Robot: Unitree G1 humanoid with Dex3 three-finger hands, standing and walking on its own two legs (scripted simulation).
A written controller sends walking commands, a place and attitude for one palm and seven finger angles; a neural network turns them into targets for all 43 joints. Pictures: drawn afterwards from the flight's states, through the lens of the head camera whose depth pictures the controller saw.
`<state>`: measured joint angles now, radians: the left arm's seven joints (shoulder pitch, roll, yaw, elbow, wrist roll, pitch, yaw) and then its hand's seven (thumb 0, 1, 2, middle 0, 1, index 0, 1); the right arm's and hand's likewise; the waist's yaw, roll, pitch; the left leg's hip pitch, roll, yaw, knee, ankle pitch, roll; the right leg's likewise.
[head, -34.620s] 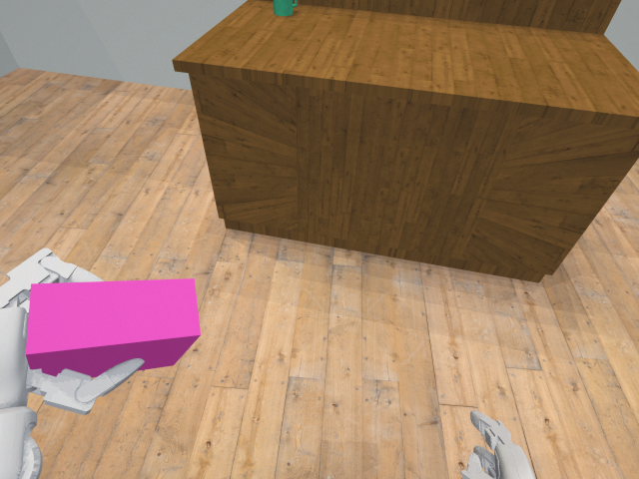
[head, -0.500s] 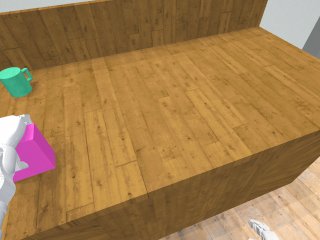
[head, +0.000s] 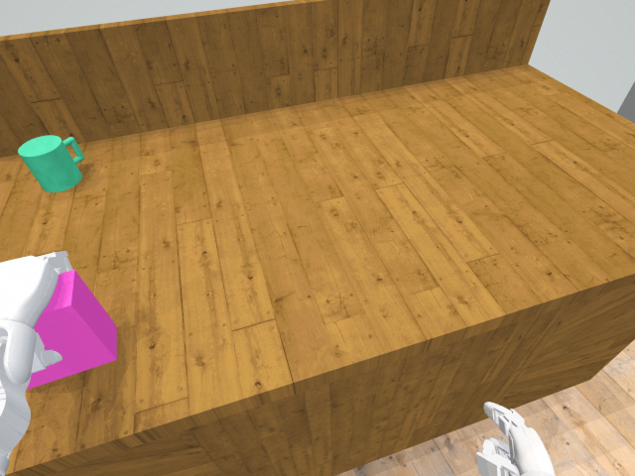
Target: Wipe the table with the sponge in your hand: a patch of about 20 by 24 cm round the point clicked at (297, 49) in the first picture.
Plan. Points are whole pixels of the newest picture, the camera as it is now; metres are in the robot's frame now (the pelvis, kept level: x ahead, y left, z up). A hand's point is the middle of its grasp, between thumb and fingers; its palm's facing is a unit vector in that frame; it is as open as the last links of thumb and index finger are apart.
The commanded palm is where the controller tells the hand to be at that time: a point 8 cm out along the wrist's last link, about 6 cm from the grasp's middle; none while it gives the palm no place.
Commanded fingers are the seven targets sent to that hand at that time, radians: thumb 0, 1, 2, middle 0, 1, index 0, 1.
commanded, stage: lift the sponge slowly off the table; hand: left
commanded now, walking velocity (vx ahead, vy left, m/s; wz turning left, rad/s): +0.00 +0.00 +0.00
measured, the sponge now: (54, 341) +0.24 +0.37 +0.05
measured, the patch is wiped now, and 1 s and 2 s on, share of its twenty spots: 1.00 1.00 1.00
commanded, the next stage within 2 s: none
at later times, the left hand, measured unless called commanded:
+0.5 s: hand (30, 332) +0.22 +0.36 +0.10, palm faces -0.02 -0.02 -1.00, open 9.9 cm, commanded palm +0.20 +0.35 +0.16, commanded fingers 0.00 0.10 1.30 -1.20 -1.60 -1.20 -1.60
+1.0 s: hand (27, 313) +0.23 +0.35 +0.13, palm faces +0.01 -0.01 -1.00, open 9.9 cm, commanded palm +0.20 +0.35 +0.19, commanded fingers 0.00 0.10 1.30 -1.20 -1.60 -1.20 -1.60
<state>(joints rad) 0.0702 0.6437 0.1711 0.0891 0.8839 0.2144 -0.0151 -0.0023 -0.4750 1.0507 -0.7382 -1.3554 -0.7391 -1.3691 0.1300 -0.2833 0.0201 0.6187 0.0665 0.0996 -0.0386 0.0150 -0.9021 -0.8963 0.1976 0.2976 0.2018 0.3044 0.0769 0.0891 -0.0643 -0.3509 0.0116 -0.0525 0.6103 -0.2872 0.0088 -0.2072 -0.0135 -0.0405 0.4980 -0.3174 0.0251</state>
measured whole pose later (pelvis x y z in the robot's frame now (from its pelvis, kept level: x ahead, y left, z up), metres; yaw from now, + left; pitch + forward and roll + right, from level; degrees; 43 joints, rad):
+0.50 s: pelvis -0.01 +0.00 +0.00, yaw +1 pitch -1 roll -2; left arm 0.08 0.66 0.15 0.04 0.87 0.19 -0.05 0.00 -0.47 1.05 -0.74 -1.36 -0.74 -1.37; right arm 0.13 -0.27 0.03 0.63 0.06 0.05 -0.07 0.02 -0.90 -0.90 0.20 0.30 0.20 0.30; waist 0.09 0.09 -0.03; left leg -0.32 0.01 -0.06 0.60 -0.27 0.01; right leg -0.17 -0.01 -0.05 0.49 -0.30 0.02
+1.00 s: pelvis -0.02 -0.01 +0.01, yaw +1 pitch -3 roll -2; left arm -0.07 0.66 0.10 0.11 0.88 0.20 -0.09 0.00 -0.48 1.05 -0.74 -1.35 -0.75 -1.37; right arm 0.09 -0.26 0.05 0.66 0.06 0.03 -0.09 0.02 -0.90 -0.90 0.20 0.30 0.20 0.30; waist 0.11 0.10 0.00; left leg -0.26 0.01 -0.07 0.52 -0.21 0.00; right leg -0.12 -0.01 -0.06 0.43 -0.26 0.01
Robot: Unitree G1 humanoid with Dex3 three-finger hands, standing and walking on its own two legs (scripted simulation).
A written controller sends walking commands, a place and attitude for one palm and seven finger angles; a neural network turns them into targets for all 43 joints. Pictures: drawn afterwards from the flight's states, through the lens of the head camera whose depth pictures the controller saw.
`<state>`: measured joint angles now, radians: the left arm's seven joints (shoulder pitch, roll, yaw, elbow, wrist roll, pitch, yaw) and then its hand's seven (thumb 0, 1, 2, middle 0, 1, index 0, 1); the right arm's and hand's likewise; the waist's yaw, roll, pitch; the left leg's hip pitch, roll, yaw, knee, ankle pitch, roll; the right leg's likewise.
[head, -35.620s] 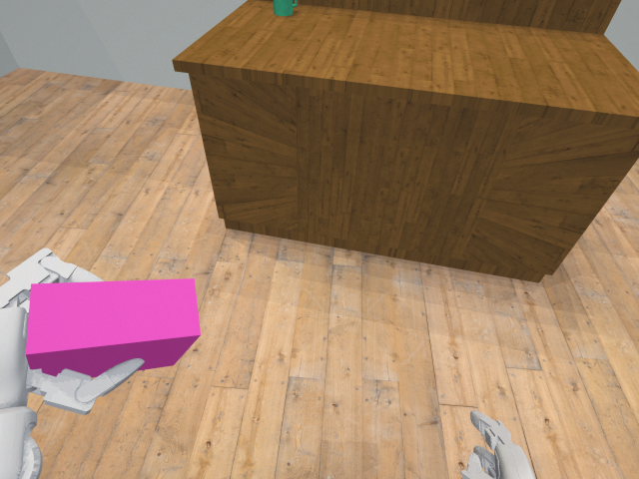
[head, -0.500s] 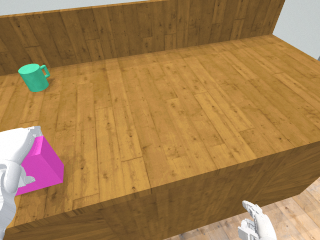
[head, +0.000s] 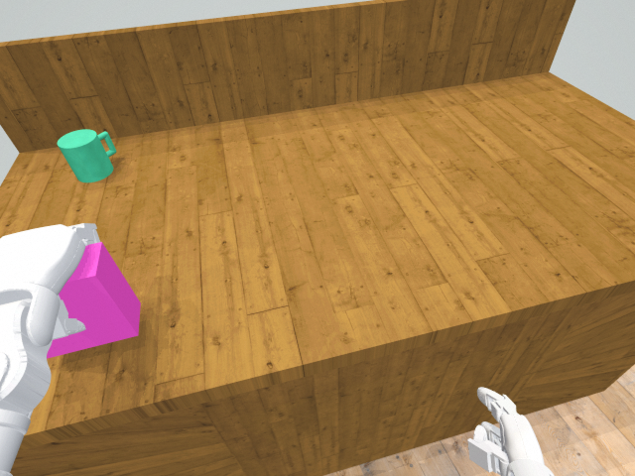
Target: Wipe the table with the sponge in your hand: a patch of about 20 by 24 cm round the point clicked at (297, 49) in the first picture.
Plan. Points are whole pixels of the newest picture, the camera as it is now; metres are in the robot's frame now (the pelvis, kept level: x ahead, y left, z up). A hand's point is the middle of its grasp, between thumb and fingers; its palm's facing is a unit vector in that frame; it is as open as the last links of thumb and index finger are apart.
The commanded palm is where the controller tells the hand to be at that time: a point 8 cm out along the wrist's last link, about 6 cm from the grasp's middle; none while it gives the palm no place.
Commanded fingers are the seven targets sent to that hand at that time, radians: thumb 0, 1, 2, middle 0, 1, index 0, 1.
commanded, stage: lift the sponge slowly off the table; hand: left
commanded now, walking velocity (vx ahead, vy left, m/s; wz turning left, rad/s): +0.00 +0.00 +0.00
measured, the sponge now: (79, 312) +0.25 +0.36 +0.07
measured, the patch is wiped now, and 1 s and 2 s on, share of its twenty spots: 1.00 1.00 1.00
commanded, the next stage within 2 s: bring the sponge back beside the body in 1.16 s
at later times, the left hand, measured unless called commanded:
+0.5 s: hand (53, 270) +0.26 +0.35 +0.16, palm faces +0.03 +0.01 -1.00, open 9.9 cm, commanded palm +0.23 +0.35 +0.22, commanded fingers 0.00 0.10 1.30 -1.20 -1.60 -1.20 -1.60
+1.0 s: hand (36, 249) +0.26 +0.35 +0.19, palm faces +0.08 +0.01 -1.00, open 9.9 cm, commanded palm +0.23 +0.35 +0.26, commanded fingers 0.00 0.10 1.30 -1.20 -1.60 -1.20 -1.60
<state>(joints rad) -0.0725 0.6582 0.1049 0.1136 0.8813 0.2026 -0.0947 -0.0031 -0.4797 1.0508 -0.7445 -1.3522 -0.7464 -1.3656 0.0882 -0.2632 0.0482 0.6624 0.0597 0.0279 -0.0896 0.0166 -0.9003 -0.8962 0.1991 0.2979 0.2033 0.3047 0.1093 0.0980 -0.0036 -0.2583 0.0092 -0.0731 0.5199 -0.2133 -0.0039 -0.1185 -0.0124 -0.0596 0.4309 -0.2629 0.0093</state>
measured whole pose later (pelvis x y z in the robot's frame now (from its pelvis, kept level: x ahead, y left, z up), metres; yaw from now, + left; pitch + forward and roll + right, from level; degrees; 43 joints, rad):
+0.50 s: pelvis -0.01 -0.01 +0.00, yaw +0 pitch -4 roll -2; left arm -0.13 0.70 0.11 0.10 0.86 0.21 -0.16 0.00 -0.48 1.05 -0.75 -1.35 -0.75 -1.36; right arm 0.09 -0.28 0.05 0.66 0.06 0.03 -0.10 0.02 -0.90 -0.90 0.20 0.30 0.20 0.30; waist 0.12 0.11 0.00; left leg -0.24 0.02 -0.08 0.50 -0.19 -0.01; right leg -0.10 0.00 -0.06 0.42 -0.25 0.00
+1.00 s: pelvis -0.01 +0.00 +0.00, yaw +0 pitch -4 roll -2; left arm -0.22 0.73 0.10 0.06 0.85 0.24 -0.22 0.00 -0.49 1.05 -0.75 -1.35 -0.75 -1.36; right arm 0.08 -0.27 0.06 0.65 0.07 0.02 -0.10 0.02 -0.90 -0.90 0.20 0.30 0.20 0.30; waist 0.13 0.11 0.01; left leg -0.24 0.00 -0.07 0.49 -0.18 0.00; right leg -0.11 -0.02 -0.06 0.42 -0.24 0.01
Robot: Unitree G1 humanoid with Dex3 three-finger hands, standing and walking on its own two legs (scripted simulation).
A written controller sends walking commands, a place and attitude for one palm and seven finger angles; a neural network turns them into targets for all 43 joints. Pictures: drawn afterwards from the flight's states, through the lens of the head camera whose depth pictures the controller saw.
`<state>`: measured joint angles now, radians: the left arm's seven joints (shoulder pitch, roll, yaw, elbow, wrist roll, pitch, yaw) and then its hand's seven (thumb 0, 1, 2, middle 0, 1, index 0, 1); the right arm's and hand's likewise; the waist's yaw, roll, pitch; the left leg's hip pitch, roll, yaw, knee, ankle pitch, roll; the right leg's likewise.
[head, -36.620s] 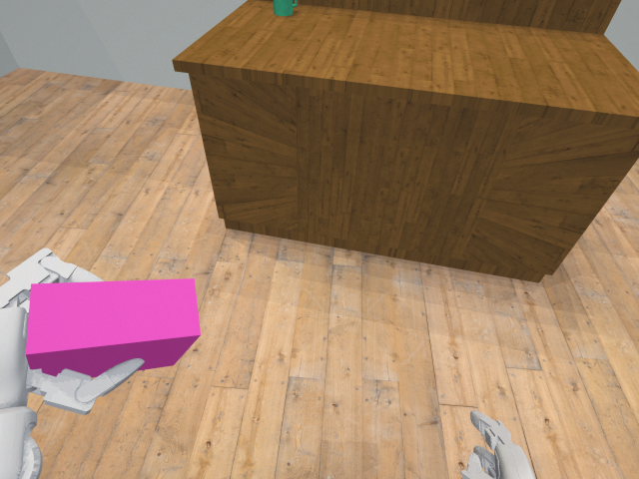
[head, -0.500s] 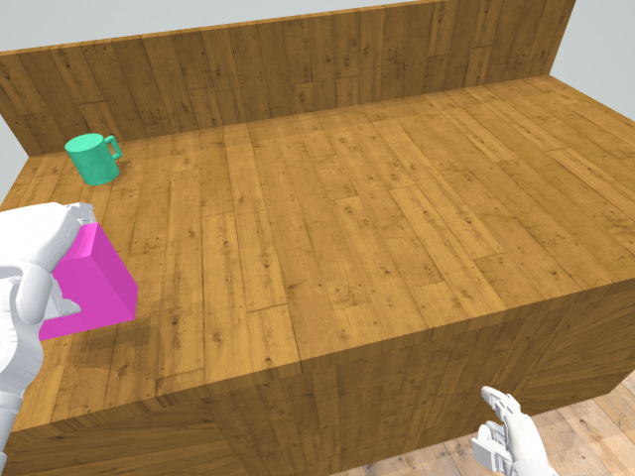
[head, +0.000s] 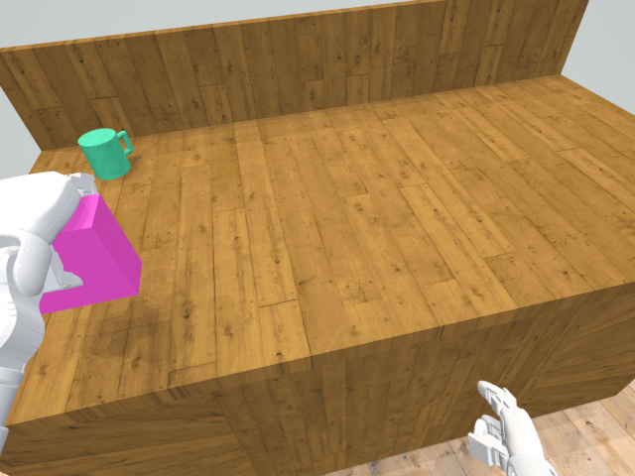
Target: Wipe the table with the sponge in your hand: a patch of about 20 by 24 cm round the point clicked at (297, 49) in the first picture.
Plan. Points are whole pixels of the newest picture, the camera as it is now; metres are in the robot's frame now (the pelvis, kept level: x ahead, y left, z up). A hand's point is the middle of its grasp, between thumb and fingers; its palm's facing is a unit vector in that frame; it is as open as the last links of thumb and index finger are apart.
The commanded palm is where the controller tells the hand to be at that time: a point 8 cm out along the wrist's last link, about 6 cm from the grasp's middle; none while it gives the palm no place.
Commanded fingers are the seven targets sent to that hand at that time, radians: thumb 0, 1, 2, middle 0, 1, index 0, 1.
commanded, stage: lift the sponge slowly off the table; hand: left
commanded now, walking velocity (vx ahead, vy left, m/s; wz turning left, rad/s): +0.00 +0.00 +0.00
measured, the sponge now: (77, 267) +0.27 +0.36 +0.14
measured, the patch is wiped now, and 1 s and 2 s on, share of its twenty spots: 1.00 1.00 1.00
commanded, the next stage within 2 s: bring the sponge back beside the body in 0.16 s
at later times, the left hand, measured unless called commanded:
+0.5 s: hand (75, 247) +0.27 +0.33 +0.18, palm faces +0.08 -0.01 -1.00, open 9.9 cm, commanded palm +0.23 +0.33 +0.25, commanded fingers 0.00 0.10 1.30 -1.20 -1.60 -1.20 -1.60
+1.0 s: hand (74, 286) +0.22 +0.31 +0.17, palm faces +0.13 -0.04 -0.99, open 9.9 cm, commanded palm +0.19 +0.30 +0.24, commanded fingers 0.00 0.10 1.30 -1.20 -1.60 -1.20 -1.60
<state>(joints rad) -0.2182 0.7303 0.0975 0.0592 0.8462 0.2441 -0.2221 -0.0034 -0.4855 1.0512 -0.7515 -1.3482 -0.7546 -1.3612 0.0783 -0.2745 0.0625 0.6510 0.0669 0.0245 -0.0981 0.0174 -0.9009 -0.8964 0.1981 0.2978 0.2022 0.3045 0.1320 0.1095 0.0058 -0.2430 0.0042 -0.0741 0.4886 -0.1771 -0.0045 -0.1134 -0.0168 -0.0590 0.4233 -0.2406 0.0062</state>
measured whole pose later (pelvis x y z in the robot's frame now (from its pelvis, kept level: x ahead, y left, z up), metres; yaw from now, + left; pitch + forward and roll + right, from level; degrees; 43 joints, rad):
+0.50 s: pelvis +0.00 +0.00 +0.00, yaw -1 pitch -4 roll -2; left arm -0.11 0.72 0.12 -0.09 0.81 0.23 -0.23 0.00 -0.49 1.05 -0.75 -1.35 -0.76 -1.36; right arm 0.10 -0.28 0.06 0.63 0.06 0.03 -0.09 0.02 -0.90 -0.90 0.20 0.30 0.20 0.30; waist 0.13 0.11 0.01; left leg -0.25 0.01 -0.06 0.50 -0.19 0.00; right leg -0.12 -0.01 -0.04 0.44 -0.25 0.01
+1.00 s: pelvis -0.01 -0.01 +0.00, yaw -1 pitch -5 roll -1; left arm 0.03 0.68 0.07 -0.26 0.80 0.34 -0.18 0.00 -0.49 1.05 -0.75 -1.35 -0.76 -1.36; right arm 0.03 -0.26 0.08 0.63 0.05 0.02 -0.09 0.02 -0.90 -0.90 0.20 0.30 0.20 0.30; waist 0.17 0.12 -0.01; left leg -0.24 0.02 -0.07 0.51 -0.19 -0.02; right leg -0.12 0.00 -0.05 0.46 -0.25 0.00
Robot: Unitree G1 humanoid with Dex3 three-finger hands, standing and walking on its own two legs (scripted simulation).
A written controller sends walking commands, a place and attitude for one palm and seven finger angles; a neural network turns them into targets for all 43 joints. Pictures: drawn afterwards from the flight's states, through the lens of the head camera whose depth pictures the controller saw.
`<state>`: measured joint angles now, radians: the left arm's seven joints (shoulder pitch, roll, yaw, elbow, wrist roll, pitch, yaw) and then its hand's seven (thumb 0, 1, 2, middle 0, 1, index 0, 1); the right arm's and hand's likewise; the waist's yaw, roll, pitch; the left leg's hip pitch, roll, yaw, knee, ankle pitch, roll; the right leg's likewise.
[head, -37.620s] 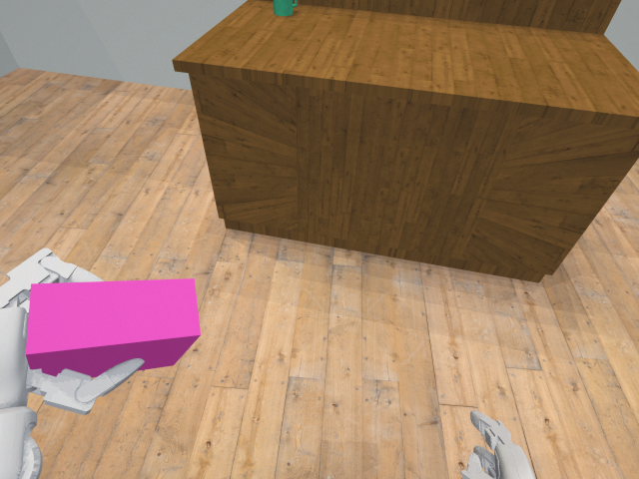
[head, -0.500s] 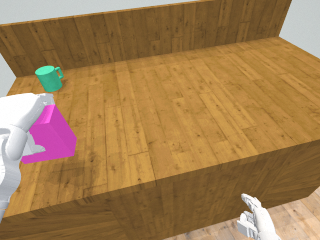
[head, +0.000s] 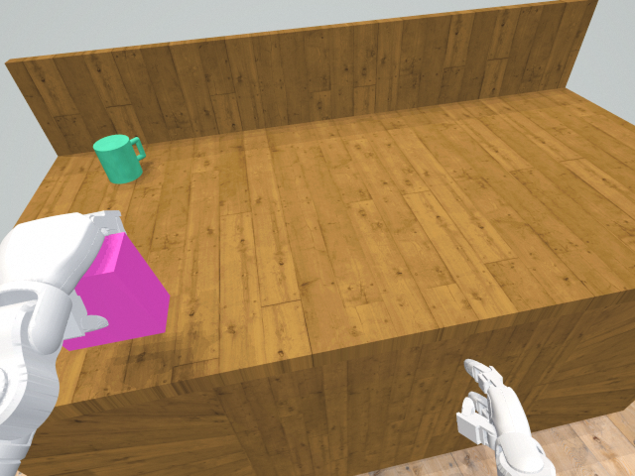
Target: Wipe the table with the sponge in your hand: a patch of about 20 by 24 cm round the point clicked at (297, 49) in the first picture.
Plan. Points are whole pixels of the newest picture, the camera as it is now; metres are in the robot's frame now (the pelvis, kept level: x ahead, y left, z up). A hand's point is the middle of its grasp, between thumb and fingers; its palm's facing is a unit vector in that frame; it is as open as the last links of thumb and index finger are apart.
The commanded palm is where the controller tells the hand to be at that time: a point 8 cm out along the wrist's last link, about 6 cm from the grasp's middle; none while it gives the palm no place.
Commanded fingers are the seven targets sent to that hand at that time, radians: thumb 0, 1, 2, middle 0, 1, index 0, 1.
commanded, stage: bring the sponge back beside the body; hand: left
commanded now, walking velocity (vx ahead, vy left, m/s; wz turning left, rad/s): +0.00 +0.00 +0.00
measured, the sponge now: (104, 304) +0.23 +0.32 +0.12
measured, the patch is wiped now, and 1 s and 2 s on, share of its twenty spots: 1.00 1.00 1.00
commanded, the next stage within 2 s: step back with the hand held close in 0.84 s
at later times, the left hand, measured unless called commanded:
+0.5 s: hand (104, 315) +0.19 +0.27 +0.16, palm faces +0.19 -0.11 -0.98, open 9.9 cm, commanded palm +0.15 +0.27 +0.24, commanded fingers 0.00 0.10 1.30 -1.20 -1.60 -1.20 -1.60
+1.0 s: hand (120, 315) +0.19 +0.26 +0.16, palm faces +0.22 -0.28 -0.93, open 9.9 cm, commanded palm +0.15 +0.26 +0.23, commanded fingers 0.00 0.10 1.30 -1.20 -1.60 -1.20 -1.60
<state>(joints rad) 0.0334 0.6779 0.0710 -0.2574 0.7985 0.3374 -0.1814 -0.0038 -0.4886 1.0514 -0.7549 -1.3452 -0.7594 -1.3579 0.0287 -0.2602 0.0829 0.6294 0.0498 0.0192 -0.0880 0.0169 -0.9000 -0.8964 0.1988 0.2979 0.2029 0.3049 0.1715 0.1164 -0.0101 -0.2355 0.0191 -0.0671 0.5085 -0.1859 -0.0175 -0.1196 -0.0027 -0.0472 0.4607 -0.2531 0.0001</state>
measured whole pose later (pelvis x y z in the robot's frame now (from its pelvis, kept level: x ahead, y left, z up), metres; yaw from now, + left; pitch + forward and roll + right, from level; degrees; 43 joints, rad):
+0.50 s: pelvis -0.01 -0.01 +0.00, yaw -1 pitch -6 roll -1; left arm 0.23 0.61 0.05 -0.45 0.77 0.38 -0.10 0.00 -0.49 1.05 -0.76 -1.34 -0.76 -1.36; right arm 0.04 -0.25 0.08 0.63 0.04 -0.02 -0.08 0.02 -0.90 -0.90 0.20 0.30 0.20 0.30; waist 0.17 0.12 -0.02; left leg -0.22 0.03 -0.05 0.52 -0.18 -0.03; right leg -0.13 0.01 -0.03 0.50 -0.26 -0.01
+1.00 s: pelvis -0.01 -0.01 +0.00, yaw -1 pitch -7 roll -1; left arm 0.21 0.58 0.08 -0.42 0.61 0.34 -0.07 -0.01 -0.49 1.05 -0.76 -1.34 -0.76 -1.36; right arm 0.06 -0.26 0.07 0.61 0.05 -0.03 -0.10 0.02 -0.90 -0.90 0.20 0.30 0.20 0.30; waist 0.16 0.12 -0.01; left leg -0.23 0.04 -0.06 0.54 -0.21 -0.03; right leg -0.13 0.02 -0.04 0.50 -0.26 -0.01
